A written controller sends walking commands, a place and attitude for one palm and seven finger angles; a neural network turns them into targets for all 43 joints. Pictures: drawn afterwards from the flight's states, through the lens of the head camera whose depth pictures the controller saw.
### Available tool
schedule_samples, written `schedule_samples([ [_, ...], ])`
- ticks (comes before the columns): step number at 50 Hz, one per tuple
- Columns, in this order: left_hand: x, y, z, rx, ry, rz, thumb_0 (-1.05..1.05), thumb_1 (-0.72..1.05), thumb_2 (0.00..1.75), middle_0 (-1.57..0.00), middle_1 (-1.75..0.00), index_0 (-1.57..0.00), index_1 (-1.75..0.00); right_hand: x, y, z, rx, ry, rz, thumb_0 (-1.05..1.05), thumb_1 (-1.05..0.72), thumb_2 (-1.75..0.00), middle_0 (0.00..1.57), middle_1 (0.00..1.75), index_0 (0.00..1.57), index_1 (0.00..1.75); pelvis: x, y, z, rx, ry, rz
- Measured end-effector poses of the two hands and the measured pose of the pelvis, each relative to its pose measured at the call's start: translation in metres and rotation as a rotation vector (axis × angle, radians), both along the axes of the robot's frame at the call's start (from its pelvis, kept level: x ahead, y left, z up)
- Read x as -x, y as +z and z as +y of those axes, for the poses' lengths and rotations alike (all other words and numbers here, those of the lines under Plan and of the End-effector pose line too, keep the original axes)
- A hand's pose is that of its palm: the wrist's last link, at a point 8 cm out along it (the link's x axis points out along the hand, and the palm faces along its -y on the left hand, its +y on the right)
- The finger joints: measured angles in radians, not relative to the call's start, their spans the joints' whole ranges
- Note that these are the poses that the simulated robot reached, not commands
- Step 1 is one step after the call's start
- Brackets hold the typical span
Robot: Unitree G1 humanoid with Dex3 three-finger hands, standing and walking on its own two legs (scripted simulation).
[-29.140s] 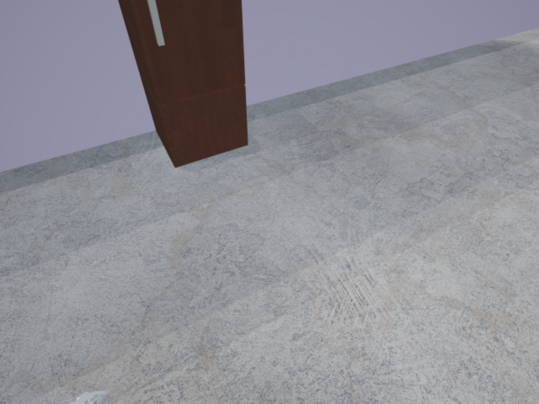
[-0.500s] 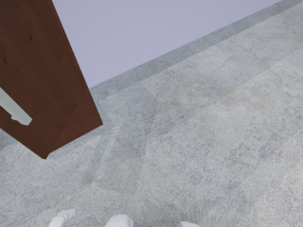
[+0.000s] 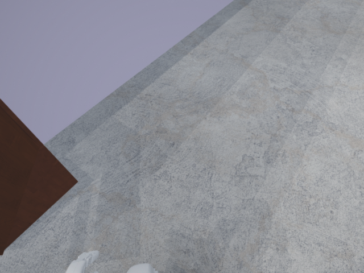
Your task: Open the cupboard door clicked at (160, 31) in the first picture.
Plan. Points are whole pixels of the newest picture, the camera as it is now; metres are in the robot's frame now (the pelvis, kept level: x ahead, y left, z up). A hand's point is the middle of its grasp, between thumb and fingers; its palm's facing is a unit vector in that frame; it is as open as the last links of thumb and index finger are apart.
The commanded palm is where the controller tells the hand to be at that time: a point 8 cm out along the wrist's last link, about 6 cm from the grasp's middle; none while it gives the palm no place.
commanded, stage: walk to a spot facing it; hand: left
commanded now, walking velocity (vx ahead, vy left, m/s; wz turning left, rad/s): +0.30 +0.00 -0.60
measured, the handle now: out of the picture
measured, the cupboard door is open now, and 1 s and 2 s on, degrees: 42 42 42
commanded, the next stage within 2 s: turn to face it in 1.40 s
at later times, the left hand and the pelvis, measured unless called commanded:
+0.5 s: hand (133, 207) +0.29 +0.16 -0.15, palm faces -0.33 -0.93 -0.15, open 7.4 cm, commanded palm none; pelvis +0.13 +0.01 +0.02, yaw -19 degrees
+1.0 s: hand (182, 162) +0.44 +0.03 -0.15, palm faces -0.43 -0.88 -0.21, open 7.2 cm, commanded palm none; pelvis +0.32 -0.13 +0.02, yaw -29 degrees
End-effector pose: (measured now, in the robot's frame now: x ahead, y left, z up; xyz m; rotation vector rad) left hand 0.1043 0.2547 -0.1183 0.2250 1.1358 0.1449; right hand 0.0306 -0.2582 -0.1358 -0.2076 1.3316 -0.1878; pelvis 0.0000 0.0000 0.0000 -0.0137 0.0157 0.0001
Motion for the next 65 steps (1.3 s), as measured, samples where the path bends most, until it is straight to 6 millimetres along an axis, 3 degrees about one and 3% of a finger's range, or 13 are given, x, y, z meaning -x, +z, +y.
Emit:
schedule_samples([
  [9, 0.012, -0.006, 0.0, 0.039, -0.043, 0.148, 0.0, 0.9, 0.9, -0.2, -0.3, -0.2, -0.3, -0.062, 0.03, 0.004, 0.017, -0.052, -0.167, 0.01, -0.9, -0.9, 0.2, 0.3, 0.2, 0.3, -0.032, 0.013, 0.011, -0.017, -0.12, 0.007],
  [12, 0.005, -0.02, 0.01, 0.056, -0.059, 0.198, 0.01, 0.9, 0.9, -0.2, -0.3, -0.21, -0.3, -0.082, 0.031, 0.01, 0.052, -0.06, -0.235, 0.01, -0.9, -0.9, 0.2, 0.3, 0.2, 0.3, -0.051, 0.004, 0.022, 0.003, -0.163, 0.015],
  [14, -0.01, -0.024, 0.014, 0.061, -0.086, 0.225, 0.01, 0.9, 0.9, -0.2, -0.3, -0.2, -0.3, -0.083, 0.032, 0.015, 0.072, -0.076, -0.25, 0.0, -0.9, -0.9, 0.2, 0.3, 0.21, 0.3, -0.061, 0.002, 0.026, 0.009, -0.193, 0.011],
  [18, -0.066, -0.018, 0.008, 0.073, -0.158, 0.192, 0.01, 0.9, 0.9, -0.2, -0.29, -0.2, -0.3, -0.06, 0.037, 0.026, 0.063, -0.139, -0.167, 0.0, -0.9, -0.9, 0.2, 0.3, 0.21, 0.3, -0.084, 0.012, 0.023, 0.012, -0.238, 0.008],
  [23, -0.159, -0.005, -0.026, 0.092, -0.273, 0.092, 0.01, 0.91, 0.9, -0.2, -0.29, -0.2, -0.3, -0.015, 0.035, 0.041, 0.02, -0.264, 0.003, 0.0, -0.9, -0.9, 0.2, 0.3, 0.21, 0.3, -0.116, 0.02, 0.013, 0.017, -0.304, 0.012],
  [29, -0.275, 0.001, -0.101, 0.093, -0.447, -0.011, 0.01, 0.91, 0.9, -0.19, -0.29, -0.2, -0.3, 0.032, 0.027, 0.057, -0.054, -0.432, 0.195, 0.0, -0.9, -0.9, 0.2, 0.3, 0.21, 0.3, -0.158, 0.012, -0.016, -0.001, -0.37, 0.007],
  [34, -0.357, -0.001, -0.174, 0.09, -0.539, -0.155, 0.01, 0.91, 0.9, -0.2, -0.29, -0.2, -0.3, 0.042, 0.008, 0.051, -0.14, -0.531, 0.33, 0.01, -0.9, -0.9, 0.2, 0.3, 0.21, 0.3, -0.198, -0.011, -0.061, -0.028, -0.4, -0.007],
  [37, -0.367, 0.0, -0.193, 0.08, -0.535, -0.156, 0.0, 0.91, 0.9, -0.2, -0.29, -0.2, -0.3, 0.011, 0.0, 0.025, -0.138, -0.563, 0.303, 0.01, -0.9, -0.9, 0.2, 0.3, 0.21, 0.3, -0.215, -0.008, -0.077, -0.014, -0.424, -0.017],
  [42, -0.35, -0.001, -0.203, 0.054, -0.532, 0.008, 0.0, 0.91, 0.9, -0.2, -0.29, -0.2, -0.3, -0.091, 0.007, -0.04, -0.073, -0.557, 0.066, 0.01, -0.9, -0.9, 0.2, 0.3, 0.2, 0.3, -0.248, 0.01, -0.1, -0.02, -0.471, -0.002],
  [49, -0.353, -0.001, -0.183, 0.014, -0.432, 0.123, -0.01, 0.95, 0.9, -0.2, -0.3, -0.21, -0.3, -0.235, 0.021, -0.108, -0.027, -0.468, -0.171, 0.0, -0.91, -0.9, 0.2, 0.3, 0.2, 0.3, -0.309, 0.018, -0.126, -0.01, -0.507, 0.01],
  [56, -0.361, -0.021, -0.167, -0.006, -0.361, 0.303, 0.0, 0.92, 0.9, -0.2, -0.29, -0.2, -0.3, -0.367, 0.026, -0.153, 0.039, -0.386, -0.323, 0.0, -0.9, -0.9, 0.2, 0.3, 0.2, 0.3, -0.391, 0.002, -0.142, 0.01, -0.544, -0.003],
  [60, -0.394, -0.026, -0.177, -0.013, -0.391, 0.36, 0.0, 0.91, 0.9, -0.2, -0.29, -0.2, -0.3, -0.391, 0.026, -0.159, 0.063, -0.407, -0.336, 0.0, -0.9, -0.9, 0.2, 0.3, 0.2, 0.3, -0.425, 0.0, -0.152, -0.009, -0.577, -0.02],
  [65, -0.474, -0.014, -0.223, 0.019, -0.445, 0.27, 0.01, 0.91, 0.9, -0.2, -0.29, -0.2, -0.3, -0.368, 0.021, -0.146, 0.012, -0.495, -0.182, 0.0, -0.91, -0.9, 0.2, 0.3, 0.21, 0.3, -0.461, 0.013, -0.174, -0.018, -0.598, -0.014],
])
